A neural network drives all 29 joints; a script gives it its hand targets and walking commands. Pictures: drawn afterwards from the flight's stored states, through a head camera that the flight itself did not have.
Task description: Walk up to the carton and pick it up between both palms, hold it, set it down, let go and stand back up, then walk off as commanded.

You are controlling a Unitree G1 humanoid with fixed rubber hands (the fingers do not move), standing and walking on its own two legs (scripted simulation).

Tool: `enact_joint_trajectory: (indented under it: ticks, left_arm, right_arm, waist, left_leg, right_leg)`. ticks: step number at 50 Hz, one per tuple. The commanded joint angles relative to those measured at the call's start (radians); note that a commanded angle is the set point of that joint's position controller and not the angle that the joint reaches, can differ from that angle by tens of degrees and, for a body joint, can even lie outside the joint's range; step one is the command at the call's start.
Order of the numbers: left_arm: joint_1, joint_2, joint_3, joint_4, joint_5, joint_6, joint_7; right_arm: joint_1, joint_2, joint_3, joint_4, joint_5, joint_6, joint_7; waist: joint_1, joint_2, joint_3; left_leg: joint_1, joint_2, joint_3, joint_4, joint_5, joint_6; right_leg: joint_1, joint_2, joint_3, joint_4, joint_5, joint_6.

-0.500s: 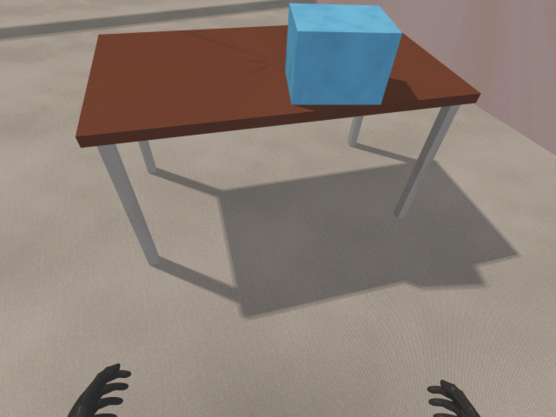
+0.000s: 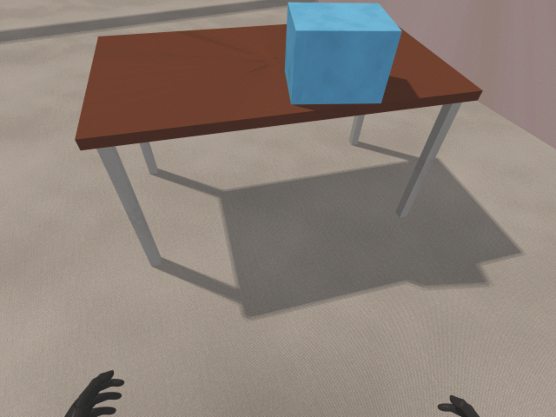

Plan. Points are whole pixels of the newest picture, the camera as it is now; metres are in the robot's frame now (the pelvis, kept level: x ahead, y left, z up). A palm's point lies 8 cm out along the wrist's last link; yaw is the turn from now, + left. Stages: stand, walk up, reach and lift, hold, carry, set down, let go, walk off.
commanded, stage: stand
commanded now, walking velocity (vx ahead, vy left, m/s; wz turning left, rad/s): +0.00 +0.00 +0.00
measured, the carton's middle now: (335, 53) +1.12 -0.14 +0.03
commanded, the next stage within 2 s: none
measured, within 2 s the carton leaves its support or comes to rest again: neither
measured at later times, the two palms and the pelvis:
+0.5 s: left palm out of the picture +0.12 +0.29 -0.09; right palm out of the picture +0.11 -0.29 -0.08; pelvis +0.00 +0.00 +0.02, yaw +0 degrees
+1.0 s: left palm out of the picture +0.10 +0.30 -0.08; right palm out of the picture +0.10 -0.29 -0.07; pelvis +0.00 +0.00 +0.03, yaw +0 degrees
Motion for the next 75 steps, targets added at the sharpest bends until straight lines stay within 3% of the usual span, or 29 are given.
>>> enact_joint_trajectory:
  ticks: [1, 38, 47, 75]
  left_arm:
    - [-0.063, 0.203, 0.043, -0.043, -0.002, -0.017, 0.008]
    - [-0.112, 0.194, 0.014, 0.186, -0.011, -0.006, 0.003]
    - [-0.109, 0.196, 0.013, 0.206, -0.008, -0.006, 0.002]
    - [-0.101, 0.208, 0.013, 0.229, -0.011, -0.003, 0.006]
  right_arm:
    - [-0.03, -0.187, -0.043, -0.048, 0.004, -0.018, -0.01]
    - [-0.105, -0.192, -0.024, 0.165, 0.008, -0.009, -0.008]
    - [-0.11, -0.192, -0.023, 0.187, 0.008, -0.008, -0.007]
    - [-0.1, -0.199, -0.023, 0.212, 0.009, -0.002, -0.008]
  waist:
    - [-0.001, -0.02, -0.113]
    - [0.006, 0.01, -0.072]
    - [0.009, 0.004, -0.063]
    - [0.007, 0.006, -0.074]
  left_leg:
    - [0.037, 0.065, -0.102, -0.15, 0.279, 0.087]
    - [0.196, 0.107, -0.1, -0.427, 0.339, 0.043]
    - [0.194, 0.106, -0.103, -0.451, 0.301, 0.04]
    - [0.21, 0.111, -0.1, -0.46, 0.367, 0.035]
  right_leg:
    - [0.048, -0.09, 0.143, -0.19, 0.291, -0.074]
    - [0.201, -0.107, 0.104, -0.446, 0.336, -0.025]
    - [0.206, -0.111, 0.105, -0.472, 0.31, -0.026]
    - [0.235, -0.12, 0.102, -0.482, 0.384, -0.02]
